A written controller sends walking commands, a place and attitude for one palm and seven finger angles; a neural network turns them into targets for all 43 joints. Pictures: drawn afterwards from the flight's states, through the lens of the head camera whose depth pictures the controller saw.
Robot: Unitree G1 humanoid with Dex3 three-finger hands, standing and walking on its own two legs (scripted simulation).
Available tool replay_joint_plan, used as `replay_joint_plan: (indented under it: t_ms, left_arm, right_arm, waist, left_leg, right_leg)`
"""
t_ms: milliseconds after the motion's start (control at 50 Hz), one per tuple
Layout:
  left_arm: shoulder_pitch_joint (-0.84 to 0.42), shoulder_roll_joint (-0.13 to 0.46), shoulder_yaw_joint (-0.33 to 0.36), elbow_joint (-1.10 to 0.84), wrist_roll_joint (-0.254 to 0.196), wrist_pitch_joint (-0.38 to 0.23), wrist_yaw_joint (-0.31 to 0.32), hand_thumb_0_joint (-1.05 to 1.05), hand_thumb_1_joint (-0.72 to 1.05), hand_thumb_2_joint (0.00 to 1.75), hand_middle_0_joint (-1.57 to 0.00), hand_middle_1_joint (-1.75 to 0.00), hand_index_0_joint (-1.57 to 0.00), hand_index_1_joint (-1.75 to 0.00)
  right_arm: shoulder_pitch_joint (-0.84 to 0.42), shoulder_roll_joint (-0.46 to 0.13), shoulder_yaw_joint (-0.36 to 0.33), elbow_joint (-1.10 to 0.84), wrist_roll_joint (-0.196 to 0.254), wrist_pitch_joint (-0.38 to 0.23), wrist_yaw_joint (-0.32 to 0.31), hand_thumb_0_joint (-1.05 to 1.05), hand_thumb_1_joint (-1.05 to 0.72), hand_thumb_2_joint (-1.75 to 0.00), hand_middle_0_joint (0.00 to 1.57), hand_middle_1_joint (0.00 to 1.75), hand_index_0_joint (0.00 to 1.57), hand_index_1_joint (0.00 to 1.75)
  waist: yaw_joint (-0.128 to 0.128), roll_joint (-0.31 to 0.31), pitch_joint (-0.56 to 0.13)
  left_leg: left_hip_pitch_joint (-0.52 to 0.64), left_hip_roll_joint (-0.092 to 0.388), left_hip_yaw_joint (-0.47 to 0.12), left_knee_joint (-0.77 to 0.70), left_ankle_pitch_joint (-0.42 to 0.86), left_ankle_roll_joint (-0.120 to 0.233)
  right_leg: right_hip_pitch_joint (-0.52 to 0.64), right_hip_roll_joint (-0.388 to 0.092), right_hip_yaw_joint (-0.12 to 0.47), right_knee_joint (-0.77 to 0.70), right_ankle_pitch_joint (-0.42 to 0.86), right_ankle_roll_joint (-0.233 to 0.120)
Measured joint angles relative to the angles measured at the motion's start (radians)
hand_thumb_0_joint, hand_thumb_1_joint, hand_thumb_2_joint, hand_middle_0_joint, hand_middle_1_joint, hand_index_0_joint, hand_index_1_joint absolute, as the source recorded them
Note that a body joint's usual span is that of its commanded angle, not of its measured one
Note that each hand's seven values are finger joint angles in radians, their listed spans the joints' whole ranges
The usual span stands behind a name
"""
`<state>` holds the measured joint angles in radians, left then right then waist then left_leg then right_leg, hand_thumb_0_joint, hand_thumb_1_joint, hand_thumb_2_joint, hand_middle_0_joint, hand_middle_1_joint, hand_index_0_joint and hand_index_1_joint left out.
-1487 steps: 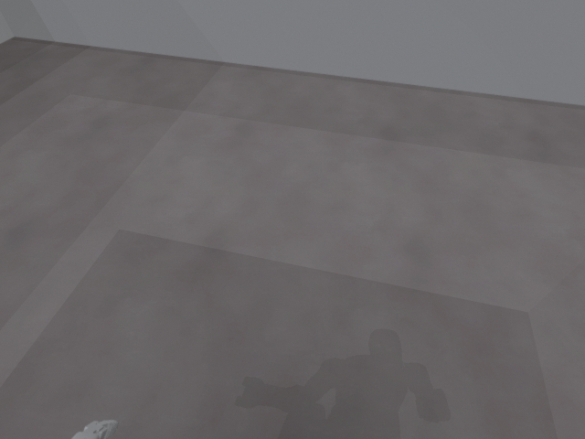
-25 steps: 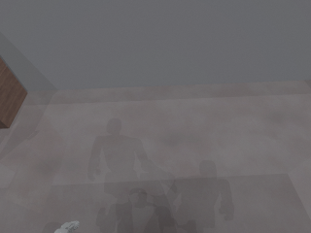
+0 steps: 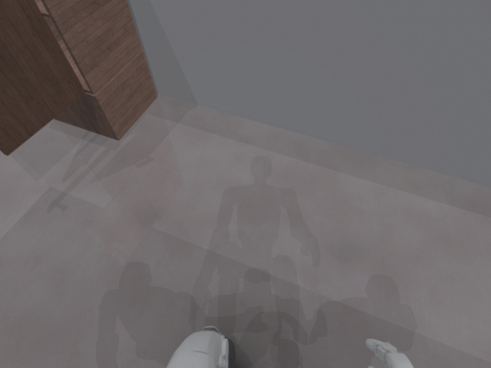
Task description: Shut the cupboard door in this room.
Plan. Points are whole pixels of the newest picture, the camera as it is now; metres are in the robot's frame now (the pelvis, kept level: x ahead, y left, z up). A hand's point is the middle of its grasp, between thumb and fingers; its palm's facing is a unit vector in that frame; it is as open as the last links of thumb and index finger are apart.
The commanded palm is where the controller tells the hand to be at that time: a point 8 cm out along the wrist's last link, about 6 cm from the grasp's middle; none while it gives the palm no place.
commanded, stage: walk to a spot facing it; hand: left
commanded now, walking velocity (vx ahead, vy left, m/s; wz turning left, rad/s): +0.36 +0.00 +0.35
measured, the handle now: out of the picture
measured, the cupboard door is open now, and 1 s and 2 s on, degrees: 86 86 86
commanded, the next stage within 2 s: turn to face it in 1.32 s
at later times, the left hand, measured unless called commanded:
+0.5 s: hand (164, 251) +0.33 +0.22 -0.14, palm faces +0.06 -0.99 -0.16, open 7.4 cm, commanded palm none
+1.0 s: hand (170, 249) +0.34 +0.21 -0.16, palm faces +0.31 -0.93 -0.21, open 7.3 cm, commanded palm none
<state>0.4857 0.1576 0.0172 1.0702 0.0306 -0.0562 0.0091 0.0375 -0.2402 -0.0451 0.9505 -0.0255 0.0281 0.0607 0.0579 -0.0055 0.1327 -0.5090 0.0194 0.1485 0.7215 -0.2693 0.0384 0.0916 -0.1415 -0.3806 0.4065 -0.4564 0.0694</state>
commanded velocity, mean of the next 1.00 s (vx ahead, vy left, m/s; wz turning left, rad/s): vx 0.37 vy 0.00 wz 0.20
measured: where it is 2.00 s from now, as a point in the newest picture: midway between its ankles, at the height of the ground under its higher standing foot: (231, 221)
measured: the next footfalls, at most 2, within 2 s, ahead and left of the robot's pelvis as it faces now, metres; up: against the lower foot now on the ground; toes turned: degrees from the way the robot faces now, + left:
left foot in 0.04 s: +0.14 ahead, +0.09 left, +0.00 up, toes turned +8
right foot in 0.62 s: +0.43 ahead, -0.07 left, +0.00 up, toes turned +1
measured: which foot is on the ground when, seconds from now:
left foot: up 0.00-0.02, down 0.04-0.62, up 0.64-1.00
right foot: down 0.00-0.02, up 0.04-0.60, down 0.62-1.00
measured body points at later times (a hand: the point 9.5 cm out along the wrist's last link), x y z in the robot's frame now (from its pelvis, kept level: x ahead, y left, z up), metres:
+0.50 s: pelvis +0.21 +0.03 +0.01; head +0.23 +0.05 +0.46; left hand +0.32 +0.27 -0.13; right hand +0.16 -0.20 -0.13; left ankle +0.10 +0.08 -0.73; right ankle +0.34 -0.10 -0.67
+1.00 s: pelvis +0.42 +0.04 +0.01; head +0.44 +0.05 +0.46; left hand +0.32 +0.26 -0.14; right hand +0.57 -0.17 -0.13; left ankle +0.50 +0.21 -0.68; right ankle +0.39 -0.08 -0.73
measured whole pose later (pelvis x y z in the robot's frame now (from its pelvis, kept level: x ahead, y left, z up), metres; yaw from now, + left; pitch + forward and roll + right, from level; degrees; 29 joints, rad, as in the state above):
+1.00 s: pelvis +0.42 +0.04 +0.01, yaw +15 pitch -1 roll -1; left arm 0.36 0.19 0.04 1.12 0.03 -0.07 0.01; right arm 0.16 -0.19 -0.07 1.02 -0.02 -0.01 0.04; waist 0.02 0.01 0.05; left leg -0.56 0.12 0.06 0.79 -0.17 -0.01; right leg -0.05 -0.05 -0.23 0.38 -0.31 0.00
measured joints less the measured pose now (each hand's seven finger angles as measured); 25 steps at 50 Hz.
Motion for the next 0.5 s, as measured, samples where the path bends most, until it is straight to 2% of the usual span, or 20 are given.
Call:
replay_joint_plan:
  t_ms: [40, 60, 100, 140, 180, 220, 300, 400, 500]
  left_arm:
    - [0.026, 0.002, -0.002, 0.02, -0.007, 0.009, -0.009, 0.0, 0.9, 0.89, -0.2, -0.3, -0.2, -0.3]
    - [0.02, 0.007, 0.0, 0.026, -0.012, 0.02, -0.017, 0.0, 0.9, 0.89, -0.2, -0.3, -0.2, -0.3]
    - [-0.028, 0.025, 0.007, 0.023, -0.018, 0.044, -0.017, 0.01, 0.9, 0.89, -0.2, -0.3, -0.2, -0.3]
    - [-0.088, 0.038, 0.019, 0.008, -0.013, 0.049, -0.012, 0.01, 0.9, 0.89, -0.2, -0.3, -0.2, -0.3]
    - [-0.151, 0.046, 0.027, -0.019, -0.004, 0.046, -0.013, 0.01, 0.91, 0.89, -0.2, -0.3, -0.2, -0.3]
    - [-0.205, 0.05, 0.03, -0.052, 0.002, 0.04, -0.014, 0.01, 0.91, 0.89, -0.2, -0.3, -0.2, -0.3]
    - [-0.288, 0.05, 0.031, -0.097, 0.005, 0.037, -0.02, 0.0, 0.91, 0.9, -0.2, -0.3, -0.2, -0.3]
    - [-0.36, 0.045, 0.028, -0.112, 0.002, 0.047, -0.027, 0.0, 0.91, 0.9, -0.2, -0.3, -0.2, -0.3]
    - [-0.413, 0.038, 0.021, -0.11, -0.003, 0.053, -0.033, 0.0, 0.91, 0.9, -0.2, -0.3, -0.2, -0.3]
  right_arm:
    - [-0.01, -0.005, 0.005, -0.027, -0.003, -0.03, -0.007, 0.01, -0.91, -0.9, 0.2, 0.29, 0.2, 0.3]
    - [-0.011, -0.004, 0.002, -0.038, -0.003, -0.048, -0.015, 0.01, -0.91, -0.9, 0.2, 0.29, 0.2, 0.3]
    - [-0.002, 0.001, 0.001, -0.044, 0.01, -0.069, -0.029, 0.0, -0.91, -0.9, 0.2, 0.29, 0.2, 0.3]
    - [0.024, 0.009, 0.004, -0.034, 0.014, -0.077, -0.041, 0.0, -0.91, -0.9, 0.2, 0.29, 0.2, 0.3]
    - [0.059, 0.019, 0.007, -0.016, 0.014, -0.083, -0.049, 0.0, -0.91, -0.9, 0.2, 0.29, 0.2, 0.3]
    - [0.099, 0.032, 0.009, 0.008, 0.015, -0.087, -0.051, 0.0, -0.91, -0.9, 0.2, 0.29, 0.2, 0.3]
    - [0.185, 0.058, 0.003, 0.052, 0.021, -0.093, -0.056, 0.0, -0.92, -0.9, 0.2, 0.29, 0.2, 0.3]
    - [0.291, 0.079, 0.001, 0.099, 0.022, -0.1, -0.064, 0.0, -0.92, -0.9, 0.2, 0.29, 0.2, 0.3]
    - [0.388, 0.094, 0.002, 0.144, 0.016, -0.103, -0.076, 0.0, -0.91, -0.9, 0.2, 0.29, 0.2, 0.3]
  waist:
    - [-0.006, 0.01, -0.01]
    - [-0.017, 0.011, -0.01]
    - [-0.008, 0.0, -0.001]
    - [-0.001, -0.007, -0.005]
    - [-0.005, -0.012, -0.015]
    - [-0.01, -0.016, -0.031]
    - [-0.032, -0.028, -0.064]
    - [-0.072, -0.036, -0.085]
    - [-0.118, -0.032, -0.079]
  left_leg:
    - [0.091, -0.027, 0.014, -0.11, 0.04, 0.045]
    - [0.086, -0.035, 0.007, -0.085, 0.061, 0.064]
    - [0.1, -0.052, 0.001, -0.035, 0.006, 0.081]
    - [0.154, -0.064, -0.007, -0.071, -0.021, 0.08]
    - [0.217, -0.077, -0.025, -0.141, -0.005, 0.068]
    - [0.274, -0.087, -0.043, -0.209, 0.008, 0.075]
    - [0.376, -0.102, -0.07, -0.323, 0.022, 0.077]
    - [0.479, -0.109, -0.095, -0.417, 0.01, 0.069]
    - [0.557, -0.106, -0.115, -0.449, -0.041, 0.053]
  right_leg:
    - [-0.059, -0.042, 0.005, 0.212, -0.043, 0.008]
    - [-0.132, -0.055, 0.059, 0.402, -0.05, 0.004]
    - [-0.295, -0.042, 0.204, 0.734, -0.044, -0.006]
    - [-0.43, -0.028, 0.279, 0.888, 0.011, -0.011]
    - [-0.53, -0.033, 0.308, 0.895, 0.07, -0.011]
    - [-0.606, -0.039, 0.325, 0.843, 0.124, -0.005]
    - [-0.701, -0.039, 0.342, 0.745, 0.234, 0.011]
    - [-0.734, -0.019, 0.331, 0.632, 0.31, 0.017]
    - [-0.686, 0.017, 0.308, 0.461, 0.307, -0.006]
